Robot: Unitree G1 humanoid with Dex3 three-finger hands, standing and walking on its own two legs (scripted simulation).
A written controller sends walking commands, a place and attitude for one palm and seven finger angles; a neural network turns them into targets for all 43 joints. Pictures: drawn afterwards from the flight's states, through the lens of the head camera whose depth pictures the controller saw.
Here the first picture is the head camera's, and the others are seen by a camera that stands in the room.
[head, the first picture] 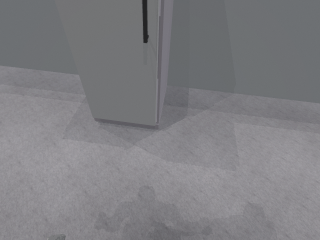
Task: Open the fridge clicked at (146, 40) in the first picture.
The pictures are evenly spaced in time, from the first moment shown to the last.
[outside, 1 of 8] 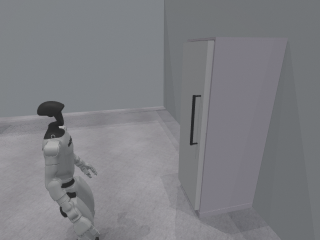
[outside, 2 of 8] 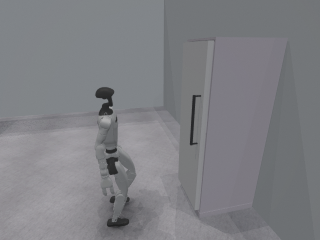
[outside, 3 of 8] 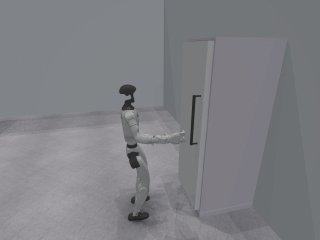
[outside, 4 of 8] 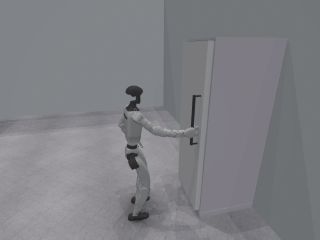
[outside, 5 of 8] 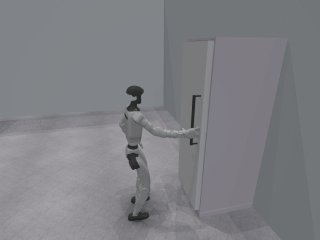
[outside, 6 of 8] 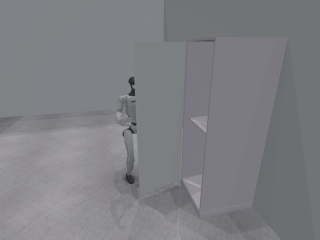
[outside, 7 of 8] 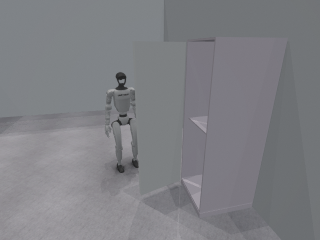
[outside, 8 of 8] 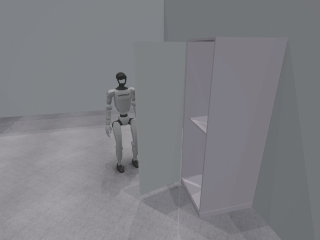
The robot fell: no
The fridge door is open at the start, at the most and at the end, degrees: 0 75 74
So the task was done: yes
